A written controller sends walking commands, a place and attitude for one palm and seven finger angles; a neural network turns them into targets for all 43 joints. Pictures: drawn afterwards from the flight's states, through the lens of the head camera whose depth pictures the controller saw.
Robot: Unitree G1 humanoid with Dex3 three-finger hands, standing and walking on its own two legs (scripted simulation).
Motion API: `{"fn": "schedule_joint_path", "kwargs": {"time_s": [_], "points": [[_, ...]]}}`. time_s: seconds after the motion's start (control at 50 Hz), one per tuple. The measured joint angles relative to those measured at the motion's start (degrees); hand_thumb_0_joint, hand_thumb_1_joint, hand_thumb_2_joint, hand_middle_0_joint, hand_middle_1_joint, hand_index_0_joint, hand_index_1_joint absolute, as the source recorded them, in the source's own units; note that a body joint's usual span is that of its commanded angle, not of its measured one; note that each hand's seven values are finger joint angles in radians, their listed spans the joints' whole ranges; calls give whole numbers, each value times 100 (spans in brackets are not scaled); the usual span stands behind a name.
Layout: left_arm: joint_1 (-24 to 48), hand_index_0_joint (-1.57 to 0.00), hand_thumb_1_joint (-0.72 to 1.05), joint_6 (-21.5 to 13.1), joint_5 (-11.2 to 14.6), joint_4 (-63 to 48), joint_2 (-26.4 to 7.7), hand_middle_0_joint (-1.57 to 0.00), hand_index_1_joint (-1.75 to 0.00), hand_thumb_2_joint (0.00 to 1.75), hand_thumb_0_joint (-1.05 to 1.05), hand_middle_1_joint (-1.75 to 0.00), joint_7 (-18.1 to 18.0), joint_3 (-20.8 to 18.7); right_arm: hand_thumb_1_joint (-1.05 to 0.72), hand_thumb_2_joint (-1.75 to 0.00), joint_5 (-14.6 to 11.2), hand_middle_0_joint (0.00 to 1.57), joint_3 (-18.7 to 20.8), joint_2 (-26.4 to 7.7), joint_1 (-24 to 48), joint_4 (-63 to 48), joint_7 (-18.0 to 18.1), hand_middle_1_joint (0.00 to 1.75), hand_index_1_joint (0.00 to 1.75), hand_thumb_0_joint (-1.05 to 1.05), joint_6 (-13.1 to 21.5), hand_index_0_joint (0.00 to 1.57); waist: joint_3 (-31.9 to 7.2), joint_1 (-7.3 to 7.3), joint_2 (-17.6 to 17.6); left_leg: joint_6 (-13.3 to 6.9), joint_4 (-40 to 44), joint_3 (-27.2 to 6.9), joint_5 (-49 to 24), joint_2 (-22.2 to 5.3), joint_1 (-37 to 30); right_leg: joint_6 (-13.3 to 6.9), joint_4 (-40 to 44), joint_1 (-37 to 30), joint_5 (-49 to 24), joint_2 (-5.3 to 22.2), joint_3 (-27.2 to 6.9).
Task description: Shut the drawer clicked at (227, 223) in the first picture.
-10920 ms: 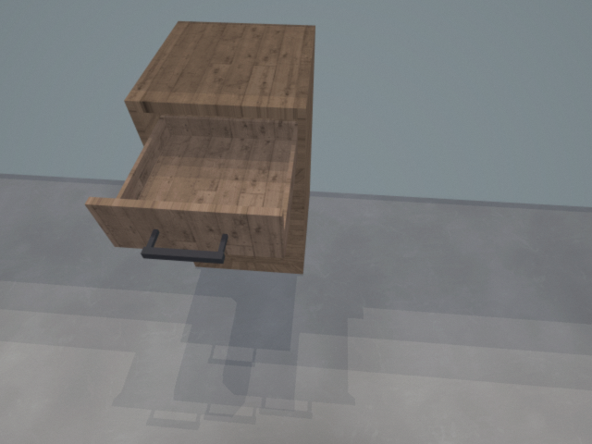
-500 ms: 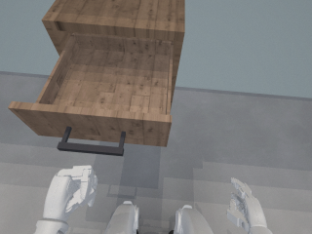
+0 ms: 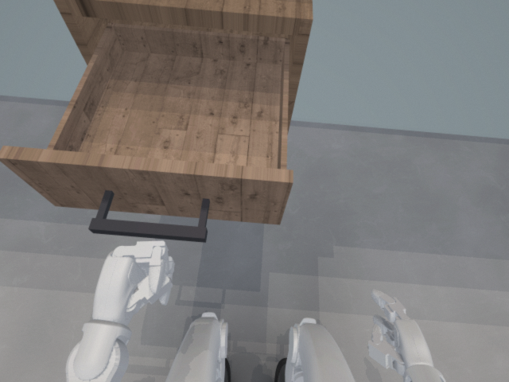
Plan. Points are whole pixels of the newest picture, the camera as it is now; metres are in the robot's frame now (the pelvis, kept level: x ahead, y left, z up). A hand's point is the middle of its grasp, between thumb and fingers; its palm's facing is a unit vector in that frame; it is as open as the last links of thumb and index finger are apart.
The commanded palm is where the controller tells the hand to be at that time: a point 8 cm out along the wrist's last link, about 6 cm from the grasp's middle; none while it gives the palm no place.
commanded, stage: bring the fist close to the handle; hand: left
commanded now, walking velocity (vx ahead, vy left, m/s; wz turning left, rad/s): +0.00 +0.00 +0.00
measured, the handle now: (153, 216) +0.35 +0.17 +0.03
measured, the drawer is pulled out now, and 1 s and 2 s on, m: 0.30 0.25 0.13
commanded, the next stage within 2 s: push the drawer shut in 0.22 s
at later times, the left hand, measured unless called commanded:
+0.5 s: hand (174, 275) +0.26 +0.13 +0.02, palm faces -0.05 -1.00 -0.04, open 3.3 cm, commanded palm +0.25 +0.18 +0.03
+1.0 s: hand (178, 237) +0.32 +0.13 +0.02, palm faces -0.07 -1.00 -0.05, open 2.9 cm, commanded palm +0.32 +0.18 +0.03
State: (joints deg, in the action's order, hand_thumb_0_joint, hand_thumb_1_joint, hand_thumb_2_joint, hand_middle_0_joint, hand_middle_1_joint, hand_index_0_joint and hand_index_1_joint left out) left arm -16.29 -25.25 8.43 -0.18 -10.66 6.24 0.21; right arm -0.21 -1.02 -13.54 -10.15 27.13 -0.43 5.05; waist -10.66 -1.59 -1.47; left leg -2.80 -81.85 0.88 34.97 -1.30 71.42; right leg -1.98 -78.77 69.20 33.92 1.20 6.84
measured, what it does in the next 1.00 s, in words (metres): stands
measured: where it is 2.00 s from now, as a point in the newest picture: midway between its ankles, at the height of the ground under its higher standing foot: outside the picture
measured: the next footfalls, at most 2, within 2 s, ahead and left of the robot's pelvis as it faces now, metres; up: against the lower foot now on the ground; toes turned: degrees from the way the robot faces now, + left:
none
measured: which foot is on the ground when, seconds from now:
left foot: down 0.00-1.00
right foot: down 0.00-1.00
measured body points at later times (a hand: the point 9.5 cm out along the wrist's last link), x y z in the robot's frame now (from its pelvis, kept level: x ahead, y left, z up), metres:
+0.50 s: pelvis +0.00 -0.01 +0.00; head +0.12 +0.01 +0.43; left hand +0.26 +0.18 +0.03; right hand +0.20 -0.24 -0.09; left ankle +0.03 +0.09 -0.59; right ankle +0.03 -0.11 -0.59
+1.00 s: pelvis -0.01 -0.01 +0.00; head +0.11 +0.01 +0.43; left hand +0.32 +0.19 +0.02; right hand +0.16 -0.25 -0.10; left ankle +0.03 +0.09 -0.59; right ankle +0.03 -0.11 -0.59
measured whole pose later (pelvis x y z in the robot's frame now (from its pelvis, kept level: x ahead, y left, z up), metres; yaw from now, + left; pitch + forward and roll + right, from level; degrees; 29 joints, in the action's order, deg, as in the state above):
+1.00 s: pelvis -0.01 -0.01 +0.00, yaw +1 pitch +24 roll -3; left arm 5.6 -24.6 8.3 18.2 -12.9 6.1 -2.4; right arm -0.6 -1.8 -14.6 -9.6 32.0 1.1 3.5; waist -9.8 -2.1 -1.4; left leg -1.9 -81.0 -0.2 32.9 -1.2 72.3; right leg -3.0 -78.2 69.9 32.4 1.1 7.8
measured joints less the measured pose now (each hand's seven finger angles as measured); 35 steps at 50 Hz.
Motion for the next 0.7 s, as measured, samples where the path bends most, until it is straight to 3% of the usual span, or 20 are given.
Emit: {"fn": "schedule_joint_path", "kwargs": {"time_s": [0.12, 0.38, 0.7], "points": [[-73, -140, 90, -12, -116, 0, 64, -140, -160, 90, 2, -160, -160, 125, -91, -90, 11, 20, -51, 29, -2, -60, 3, 30, 30, 1, -85, 20, -25, 38, -8, -14, 50, 16, -19, 22, -25, 14, 31, -18, -8, 18, -17], [-130, -140, 90, -50, -157, -23, 42, -140, -160, 90, 2, -160, -156, 160, -91, -90, 5, 20, -40, 23, 54, -114, 25, 30, 30, 1, -141, 20, -32, 52, 9, 40, 49, -41, 4, 18, -66, -36, 25, -70, 36, 6, 33], [745, -140, 84, -60, 7, 692, -154, -140, -160, 92, -2, -160, 40, -113, -91, -90, -12, 20, -40, -76, 55, 184, 100, 30, 30, 1, -145, 20, 20, 37, 11, 115, 37, -132, -51, -8, -7, -116, 19, -31, 4, -25, 118]]}}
